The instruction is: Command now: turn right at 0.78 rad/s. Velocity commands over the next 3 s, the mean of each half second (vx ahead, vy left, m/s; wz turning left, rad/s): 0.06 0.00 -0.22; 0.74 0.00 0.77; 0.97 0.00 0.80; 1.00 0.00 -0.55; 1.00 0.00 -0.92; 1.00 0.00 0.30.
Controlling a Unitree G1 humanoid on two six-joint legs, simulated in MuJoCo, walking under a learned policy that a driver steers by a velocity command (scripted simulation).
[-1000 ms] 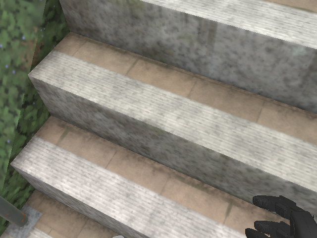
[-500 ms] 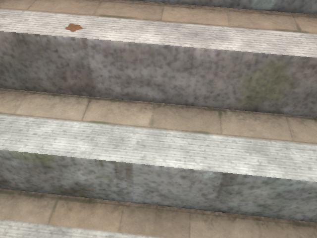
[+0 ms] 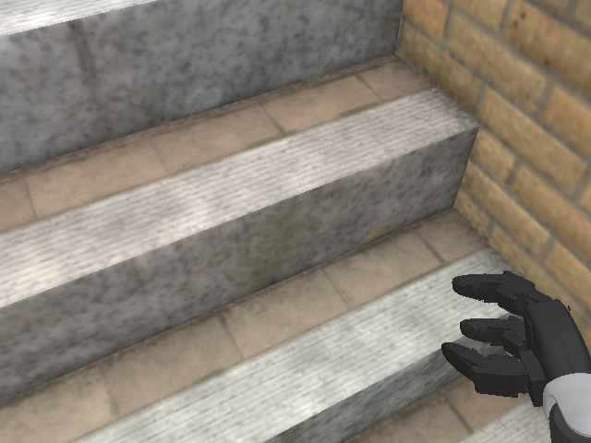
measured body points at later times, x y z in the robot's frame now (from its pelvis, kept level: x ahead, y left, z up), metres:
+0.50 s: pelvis -0.01 +0.07 +0.09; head -0.02 +0.08 +0.54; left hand +0.16 +0.32 -0.01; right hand +0.08 -0.16 -0.01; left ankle +0.06 +0.14 -0.51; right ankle -0.06 -0.03 -0.56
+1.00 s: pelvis +0.03 +0.11 +0.04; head +0.03 +0.10 +0.49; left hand -0.05 +0.35 -0.09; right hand +0.35 -0.03 +0.01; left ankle +0.07 +0.19 -0.51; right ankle -0.07 -0.01 -0.70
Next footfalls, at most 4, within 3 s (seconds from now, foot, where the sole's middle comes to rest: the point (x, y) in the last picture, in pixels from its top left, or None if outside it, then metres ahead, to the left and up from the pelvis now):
0.02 left None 0.11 0.14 -0.54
0.60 right None -0.04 -0.01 -0.76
1.00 left None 0.11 0.21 -0.55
1.54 right None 0.32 0.20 -0.34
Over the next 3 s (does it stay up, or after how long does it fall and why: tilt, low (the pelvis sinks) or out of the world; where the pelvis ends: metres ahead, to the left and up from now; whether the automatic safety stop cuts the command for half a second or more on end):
stays up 0.89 0.55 0.93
